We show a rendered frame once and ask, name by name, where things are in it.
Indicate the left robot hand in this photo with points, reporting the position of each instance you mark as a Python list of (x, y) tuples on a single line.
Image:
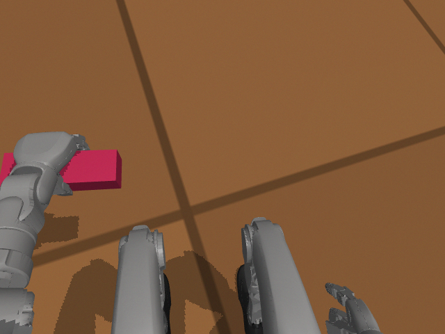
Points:
[(53, 149)]

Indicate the carton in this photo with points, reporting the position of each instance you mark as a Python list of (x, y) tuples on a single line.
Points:
[(87, 170)]

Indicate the right robot foot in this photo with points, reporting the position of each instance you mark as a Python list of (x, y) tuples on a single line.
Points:
[(243, 296)]

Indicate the right robot hand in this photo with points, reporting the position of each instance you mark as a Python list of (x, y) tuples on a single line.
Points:
[(356, 319)]

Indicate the left robot arm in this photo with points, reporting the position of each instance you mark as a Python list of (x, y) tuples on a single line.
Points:
[(24, 195)]

